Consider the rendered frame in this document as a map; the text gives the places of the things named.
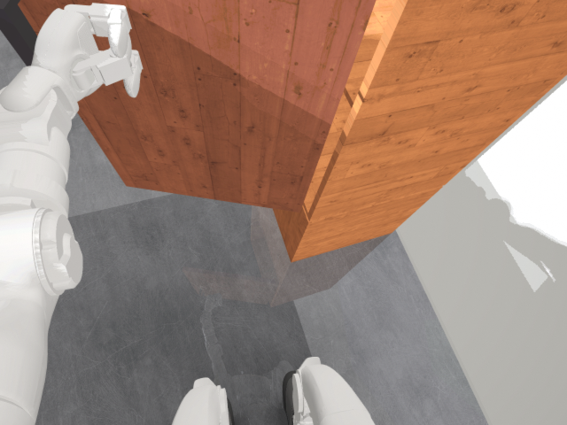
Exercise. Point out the handle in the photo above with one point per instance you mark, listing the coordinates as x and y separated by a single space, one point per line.
17 30

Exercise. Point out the robot left forearm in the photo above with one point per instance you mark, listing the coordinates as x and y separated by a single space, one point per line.
36 112

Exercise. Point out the cupboard door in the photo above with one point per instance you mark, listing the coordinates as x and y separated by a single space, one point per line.
236 97

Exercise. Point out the robot right shin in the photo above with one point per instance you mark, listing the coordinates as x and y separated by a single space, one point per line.
298 419

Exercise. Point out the robot left hand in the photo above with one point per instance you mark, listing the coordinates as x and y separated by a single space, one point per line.
65 46

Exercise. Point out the right robot thigh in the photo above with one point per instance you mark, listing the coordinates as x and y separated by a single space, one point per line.
320 391

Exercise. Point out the left robot upper arm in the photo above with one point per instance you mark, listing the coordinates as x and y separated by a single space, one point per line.
39 260

